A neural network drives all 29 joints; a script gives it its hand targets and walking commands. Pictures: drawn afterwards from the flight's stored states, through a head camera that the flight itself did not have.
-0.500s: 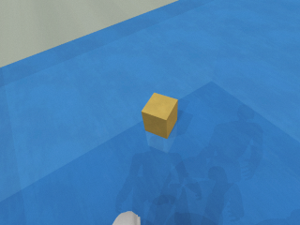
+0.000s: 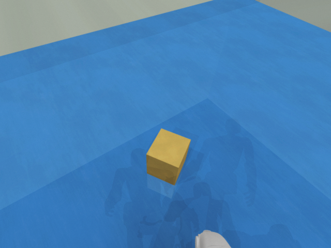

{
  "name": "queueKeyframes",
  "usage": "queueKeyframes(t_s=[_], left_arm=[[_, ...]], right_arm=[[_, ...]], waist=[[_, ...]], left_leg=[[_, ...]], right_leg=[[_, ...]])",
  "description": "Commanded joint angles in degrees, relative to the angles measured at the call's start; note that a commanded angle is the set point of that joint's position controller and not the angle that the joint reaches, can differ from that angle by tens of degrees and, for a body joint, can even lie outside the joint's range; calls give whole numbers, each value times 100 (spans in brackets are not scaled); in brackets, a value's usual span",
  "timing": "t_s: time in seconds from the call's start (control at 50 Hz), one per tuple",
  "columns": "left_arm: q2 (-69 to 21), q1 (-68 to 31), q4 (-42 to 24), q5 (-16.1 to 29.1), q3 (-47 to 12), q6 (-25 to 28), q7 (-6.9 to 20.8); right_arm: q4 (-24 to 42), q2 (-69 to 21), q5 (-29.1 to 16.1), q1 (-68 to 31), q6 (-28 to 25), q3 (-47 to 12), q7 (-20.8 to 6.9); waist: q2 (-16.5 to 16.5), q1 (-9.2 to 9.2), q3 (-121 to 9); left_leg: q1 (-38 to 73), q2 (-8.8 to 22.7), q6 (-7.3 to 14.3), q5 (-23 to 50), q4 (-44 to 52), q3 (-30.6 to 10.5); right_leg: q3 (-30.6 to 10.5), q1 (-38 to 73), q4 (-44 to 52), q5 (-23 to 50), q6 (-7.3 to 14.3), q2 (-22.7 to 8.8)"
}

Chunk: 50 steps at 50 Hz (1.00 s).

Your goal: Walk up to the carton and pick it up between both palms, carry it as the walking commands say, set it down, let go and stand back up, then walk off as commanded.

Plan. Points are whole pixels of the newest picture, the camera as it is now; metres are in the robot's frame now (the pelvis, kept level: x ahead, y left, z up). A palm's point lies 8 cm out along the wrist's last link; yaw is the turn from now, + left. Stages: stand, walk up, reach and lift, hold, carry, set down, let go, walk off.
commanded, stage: walk up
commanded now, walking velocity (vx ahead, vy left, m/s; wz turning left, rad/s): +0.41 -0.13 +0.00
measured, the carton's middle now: (167, 157) +0.72 -0.05 -0.66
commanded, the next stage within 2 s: none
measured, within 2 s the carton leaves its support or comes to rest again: neither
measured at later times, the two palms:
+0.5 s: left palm (92, 240) +0.17 +0.20 -0.12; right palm (269, 226) +0.20 -0.30 -0.16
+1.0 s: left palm (84, 229) +0.20 +0.24 -0.16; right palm (241, 201) +0.27 -0.22 -0.14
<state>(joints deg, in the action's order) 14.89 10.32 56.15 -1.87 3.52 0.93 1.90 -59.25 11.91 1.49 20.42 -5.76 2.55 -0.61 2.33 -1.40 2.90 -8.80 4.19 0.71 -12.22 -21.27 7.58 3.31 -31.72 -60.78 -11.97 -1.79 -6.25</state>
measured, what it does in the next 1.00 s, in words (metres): walks ahead: right foot, then left foot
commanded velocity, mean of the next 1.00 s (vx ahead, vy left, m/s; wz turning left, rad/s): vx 0.14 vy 0.02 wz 0.01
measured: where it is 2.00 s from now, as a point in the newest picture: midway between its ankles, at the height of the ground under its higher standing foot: outside the picture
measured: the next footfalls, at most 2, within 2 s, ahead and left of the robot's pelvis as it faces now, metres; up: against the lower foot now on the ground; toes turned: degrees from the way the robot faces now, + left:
right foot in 0.26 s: +0.27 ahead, -0.16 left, +0.00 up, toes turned -9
left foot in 0.72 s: +0.29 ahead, +0.09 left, +0.00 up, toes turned +5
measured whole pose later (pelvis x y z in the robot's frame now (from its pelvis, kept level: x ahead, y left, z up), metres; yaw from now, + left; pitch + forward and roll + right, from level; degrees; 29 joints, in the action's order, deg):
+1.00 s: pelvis +0.22 +0.01 -0.01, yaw +1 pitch -1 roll +1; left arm 11.1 17.7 62.5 -0.5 1.0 -0.5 -2.1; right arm -60.8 8.5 0.1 11.5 -0.2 1.2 1.6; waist 2.8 0.4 1.0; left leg -12.4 -1.8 3.2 -8.6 -21.4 5.7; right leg 0.4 -9.9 -24.3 -13.8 -0.2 -2.4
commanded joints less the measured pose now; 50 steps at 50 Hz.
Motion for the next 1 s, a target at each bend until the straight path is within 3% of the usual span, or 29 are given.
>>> queueKeyframes(t_s=[0.0,0.12,0.14,0.16,0.18,0.22,0.24,0.26,0.28,0.3,0.32,0.34,0.38,0.48,0.5,0.52,0.54,0.56,0.58,0.62,0.66,0.68,0.7,0.72,0.74,0.76,0.88,0.94,0.98], left_arm=[[-81,152,-105,7,-32,-124,68],[-115,-780,-362,128,-94,-148,108],[-104,-836,-402,135,-92,-104,83],[-117,-800,-469,106,-124,-4,57],[-54,-648,-382,79,-80,48,6],[200,236,10,47,30,158,-107],[552,885,169,-39,142,236,-152],[1135,1448,191,-77,287,257,-202],[1326,1678,243,52,268,221,-222],[1161,1461,245,74,218,181,-243],[870,1006,165,79,155,177,-282],[539,617,124,89,122,195,-299],[252,457,107,44,62,229,-276],[310,735,148,15,36,271,-248],[220,595,105,46,-24,264,-213],[76,549,136,74,-129,232,-247],[167,730,261,99,-125,229,-272],[236,887,307,119,-116,238,-280],[281,943,332,128,-100,219,-287],[435,917,297,117,-48,101,-322],[381,868,291,131,-52,-32,-348],[152,1032,335,121,-135,-67,-357],[-172,1216,344,110,-219,-100,-358],[-346,1423,382,171,-285,-200,-396],[-167,1377,410,182,-233,-282,-403],[-120,1358,409,156,-235,-309,-389],[-162,1269,526,135,-227,-180,-381],[-243,1343,627,145,-237,-122,-409],[-242,1384,698,141,-228,-79,-424]], right_arm=[[138,656,-9,304,-68,109,68],[50,737,29,547,83,156,159],[11,760,32,568,90,166,179],[-187,592,29,617,166,145,201],[-274,561,41,703,214,133,216],[-363,489,-19,786,245,89,208],[-313,347,-48,883,210,38,208],[-124,27,-95,1160,204,-55,201],[-128,310,-11,975,290,62,212],[-213,549,-3,801,388,166,191],[-253,432,-20,728,436,190,128],[-301,240,-11,634,498,165,94],[-324,91,6,612,633,137,18],[-85,158,35,-82,781,75,-75],[-13,82,13,-234,763,15,-58],[71,34,-38,-501,736,-78,-9],[149,53,-77,-615,731,-73,69],[124,90,-81,-539,734,-59,139],[83,124,-83,-475,733,-41,178],[127,161,-45,-519,726,-17,191],[84,153,-68,-388,651,-25,180],[44,301,-53,-325,585,0,195],[29,641,-8,-218,511,52,206],[117,867,-68,-500,503,123,190],[142,787,-63,-633,535,84,181],[157,661,-65,-837,549,23,192],[60,429,-134,-831,468,-46,254],[9,435,-155,-813,519,-6,237],[-42,367,-151,-767,548,6,221]], waist=[[-1113,108,-16],[-1361,-160,336],[-1480,-175,335],[-1848,-102,247],[-1664,-55,213],[-720,298,-195],[-101,512,-672],[1503,657,-1378],[1214,664,-1559],[343,518,-1281],[200,358,-782],[297,198,-401],[663,79,-202],[899,136,-160],[1071,74,-185],[1079,75,-159],[1013,136,-226],[903,157,-399],[852,168,-481],[815,186,-419],[607,146,-388],[236,147,-377],[-754,198,-409],[-1679,226,-159],[-1536,199,9],[-1403,262,109],[-953,235,-257],[-862,276,-248],[-712,250,-178]], left_leg=[[330,1407,386,3283,767,-776],[494,1265,338,2691,964,-471],[480,1235,326,2567,944,-387],[407,926,332,2076,834,-160],[389,911,329,1986,610,-210],[22,633,223,1835,-682,-38],[-635,526,69,848,-1714,-28],[-1791,76,-179,-1967,-3334,-33],[-2116,-14,-168,-2285,-4345,-611],[-2162,176,-211,-2024,-4744,-940],[-2132,257,-262,-1595,-4748,-984],[-2020,340,-306,-1162,-4499,-969],[-1669,270,-295,-666,-4242,-764],[-1759,90,-307,-14,-3311,-583],[-1522,16,-230,109,-2747,-572],[-1163,-135,-189,14,-2172,-606],[-1136,-247,-281,-237,-2000,-449],[-1014,-248,-311,-337,-1872,-450],[-920,-238,-306,-371,-1689,-461],[-776,-225,-268,-206,-1266,-433],[-232,-163,-194,355,-403,-351],[57,117,-140,583,-83,-560],[100,908,-46,1057,284,-1393],[-448,1264,324,609,794,-1982],[-780,1220,491,-200,1142,-2164],[-844,1097,516,-630,1265,-2118],[-27,897,511,482,993,-1679],[-108,732,399,146,880,-1560],[-260,572,307,-220,830,-1517]], right_leg=[[-10,-222,428,377,-110,-86],[301,256,2340,728,-35,135],[352,446,2588,644,9,173],[416,812,2751,352,54,239],[509,1083,2914,250,29,306],[682,2366,3619,538,113,387],[-15,3333,3583,1101,291,-299],[-2107,4449,3962,1530,808,-2050],[-3044,4142,4470,1454,1200,-2429],[-2875,3706,4524,1419,1152,-2365],[-2385,3089,4584,1482,1064,-2123],[-1799,2431,4701,1265,881,-1787],[-1038,1697,4748,884,619,-1366],[-582,1506,5013,235,601,-1125],[-264,1434,5058,83,607,-872],[108,1643,4670,1509,717,-520],[116,1833,4508,3031,881,-651],[59,1988,4419,3700,1004,-824],[-13,2055,4395,3654,1055,-951],[-221,1955,4390,2610,949,-1105],[-249,1705,4232,1166,654,-927],[-196,1564,3981,524,440,-696],[66,1459,3253,-340,221,-291],[231,1353,3070,-999,31,277],[18,1524,2816,-1247,30,273],[-158,1529,2681,-1193,67,286],[-407,1575,2985,-678,177,364],[-271,2037,3793,-87,193,384],[-428,2344,4114,171,260,208]])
